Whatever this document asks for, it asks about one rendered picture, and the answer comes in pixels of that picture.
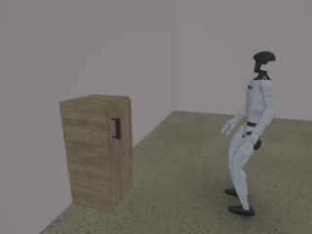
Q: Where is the robot right hand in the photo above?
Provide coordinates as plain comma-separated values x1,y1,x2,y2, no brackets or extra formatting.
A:
221,119,237,135

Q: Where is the left robot upper arm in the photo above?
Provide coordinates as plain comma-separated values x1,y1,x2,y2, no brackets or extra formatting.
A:
258,80,275,117

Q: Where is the robot left hand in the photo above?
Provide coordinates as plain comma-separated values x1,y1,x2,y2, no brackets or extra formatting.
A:
231,141,254,168

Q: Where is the cupboard door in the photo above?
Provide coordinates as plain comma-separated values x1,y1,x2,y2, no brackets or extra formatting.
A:
105,99,133,180

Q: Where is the robot torso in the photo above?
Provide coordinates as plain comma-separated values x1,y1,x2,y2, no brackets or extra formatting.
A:
243,76,272,137

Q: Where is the right robot forearm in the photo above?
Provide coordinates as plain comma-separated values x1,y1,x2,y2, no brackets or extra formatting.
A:
233,105,246,123

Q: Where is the right robot shin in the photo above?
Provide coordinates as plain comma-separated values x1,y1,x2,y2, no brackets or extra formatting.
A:
227,161,234,178

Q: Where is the left robot forearm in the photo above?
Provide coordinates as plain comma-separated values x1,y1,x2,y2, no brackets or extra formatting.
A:
246,109,273,145

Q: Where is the handle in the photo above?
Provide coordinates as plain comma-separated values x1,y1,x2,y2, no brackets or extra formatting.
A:
111,118,121,139

